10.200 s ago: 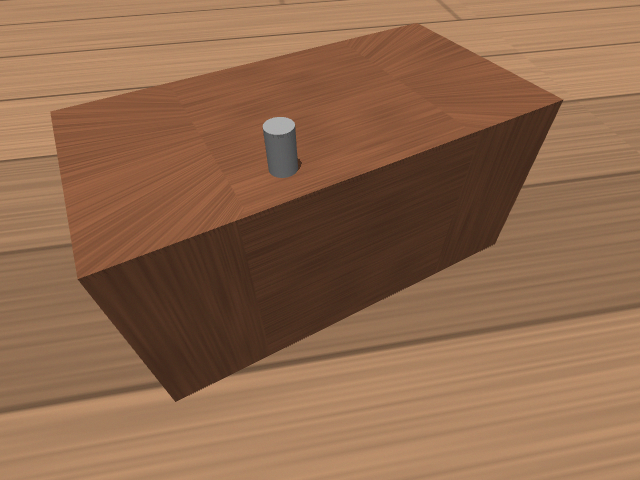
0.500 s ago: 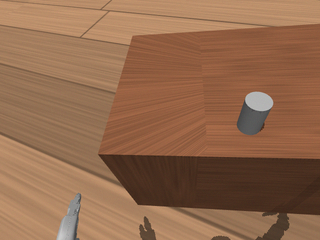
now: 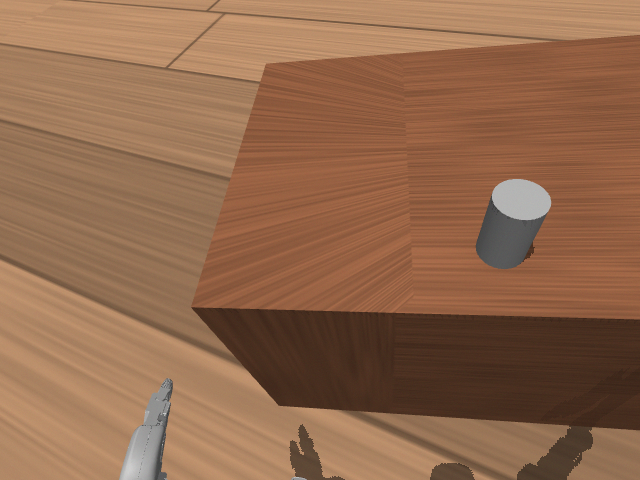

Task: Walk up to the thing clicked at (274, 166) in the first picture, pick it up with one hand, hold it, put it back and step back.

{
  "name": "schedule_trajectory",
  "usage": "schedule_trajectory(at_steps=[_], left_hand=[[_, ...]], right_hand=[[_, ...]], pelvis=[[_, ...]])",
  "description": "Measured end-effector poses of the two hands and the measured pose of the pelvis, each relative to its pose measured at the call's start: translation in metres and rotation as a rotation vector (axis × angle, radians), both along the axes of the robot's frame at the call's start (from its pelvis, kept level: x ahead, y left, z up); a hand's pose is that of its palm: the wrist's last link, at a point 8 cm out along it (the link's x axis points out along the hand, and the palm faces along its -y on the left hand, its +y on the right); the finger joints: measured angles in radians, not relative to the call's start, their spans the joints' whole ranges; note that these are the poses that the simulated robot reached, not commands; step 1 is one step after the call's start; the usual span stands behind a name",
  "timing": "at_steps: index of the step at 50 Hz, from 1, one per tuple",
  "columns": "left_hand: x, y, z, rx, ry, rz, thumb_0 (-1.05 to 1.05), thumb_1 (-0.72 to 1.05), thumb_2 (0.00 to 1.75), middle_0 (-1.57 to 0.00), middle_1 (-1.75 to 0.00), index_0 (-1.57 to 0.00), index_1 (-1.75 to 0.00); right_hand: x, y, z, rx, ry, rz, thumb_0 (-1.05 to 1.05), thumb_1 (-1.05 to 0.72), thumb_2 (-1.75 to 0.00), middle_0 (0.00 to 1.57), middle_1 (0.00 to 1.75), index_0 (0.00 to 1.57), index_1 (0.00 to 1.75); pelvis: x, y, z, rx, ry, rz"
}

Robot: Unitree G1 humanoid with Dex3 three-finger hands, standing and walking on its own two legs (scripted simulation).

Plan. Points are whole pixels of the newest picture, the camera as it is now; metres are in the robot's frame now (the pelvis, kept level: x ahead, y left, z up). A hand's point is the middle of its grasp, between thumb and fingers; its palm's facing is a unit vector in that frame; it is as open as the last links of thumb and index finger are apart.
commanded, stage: go down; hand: right
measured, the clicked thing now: (509, 226) +0.49 -0.20 -0.02
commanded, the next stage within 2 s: approach in 1.16 s
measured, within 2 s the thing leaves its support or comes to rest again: neither
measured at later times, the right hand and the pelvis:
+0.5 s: hand out of the picture +0.39 -0.39 +0.11, palm faces +0.21 +0.98 +0.02, open 17.6 cm; pelvis -0.01 +0.00 -0.01, yaw +0 degrees
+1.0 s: hand out of the picture +0.41 -0.39 +0.10, palm faces +0.21 +0.98 +0.03, open 17.5 cm; pelvis +0.00 +0.00 -0.01, yaw +0 degrees
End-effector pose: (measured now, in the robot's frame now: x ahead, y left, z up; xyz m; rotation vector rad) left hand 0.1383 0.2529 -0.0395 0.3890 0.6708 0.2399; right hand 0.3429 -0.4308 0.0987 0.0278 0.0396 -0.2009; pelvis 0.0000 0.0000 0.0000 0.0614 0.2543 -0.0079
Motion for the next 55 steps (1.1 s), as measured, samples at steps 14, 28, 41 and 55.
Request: schedule_trajectory(at_steps=[14,28,41,55], left_hand=[[-0.006,0.003,0.000,0.018,-0.006,-0.004,-0.01,-0.53,0.06,-0.06,-0.05,-0.06,-0.05],[-0.010,0.003,0.000,0.035,-0.006,-0.022,-0.01,-0.52,0.06,-0.06,-0.05,-0.06,-0.05],[-0.006,0.005,0.004,0.043,-0.007,-0.005,-0.01,-0.53,0.06,-0.06,-0.05,-0.05,-0.05],[0.004,0.004,0.004,0.030,0.001,-0.009,-0.01,-0.54,0.07,-0.06,-0.05,-0.05,-0.05]], right_hand=[[0.011,-0.005,0.008,0.005,-0.009,-0.003,-0.01,0.56,-0.05,0.05,0.05,0.05,0.05],[0.022,-0.011,0.011,-0.010,-0.010,-0.005,-0.01,0.57,-0.05,0.05,0.05,0.05,0.05],[0.033,-0.013,0.014,-0.005,-0.003,-0.010,-0.01,0.55,-0.05,0.05,0.04,0.05,0.04],[0.031,-0.012,0.010,0.001,-0.018,-0.019,-0.01,0.53,-0.06,0.05,0.05,0.05,0.04]], pelvis=[[-0.006,0.001,-0.005,0.006,0.015,-0.002],[-0.011,0.002,-0.011,0.011,0.042,-0.003],[-0.002,0.000,-0.010,0.013,0.052,0.000],[0.006,0.002,-0.009,0.011,0.050,-0.002]])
